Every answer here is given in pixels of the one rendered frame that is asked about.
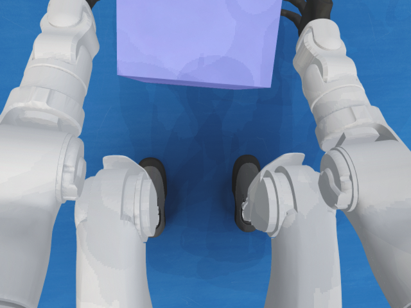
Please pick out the robot right forearm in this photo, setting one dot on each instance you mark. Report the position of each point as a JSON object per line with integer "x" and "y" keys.
{"x": 335, "y": 95}

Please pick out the left robot upper arm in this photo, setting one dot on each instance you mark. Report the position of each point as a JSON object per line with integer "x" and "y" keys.
{"x": 39, "y": 170}

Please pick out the robot left foot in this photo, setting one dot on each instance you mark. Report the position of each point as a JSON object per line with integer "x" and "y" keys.
{"x": 156, "y": 171}

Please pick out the carton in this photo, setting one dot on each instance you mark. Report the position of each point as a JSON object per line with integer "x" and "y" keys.
{"x": 221, "y": 44}

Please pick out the robot left forearm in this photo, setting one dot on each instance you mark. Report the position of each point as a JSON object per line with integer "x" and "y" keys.
{"x": 57, "y": 75}

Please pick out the robot right hand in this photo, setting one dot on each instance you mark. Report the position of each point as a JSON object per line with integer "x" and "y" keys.
{"x": 310, "y": 10}

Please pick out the right robot upper arm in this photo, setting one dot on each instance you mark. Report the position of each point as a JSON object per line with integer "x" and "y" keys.
{"x": 371, "y": 183}

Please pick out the left robot shin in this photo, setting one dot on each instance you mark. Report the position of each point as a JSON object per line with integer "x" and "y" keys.
{"x": 109, "y": 162}

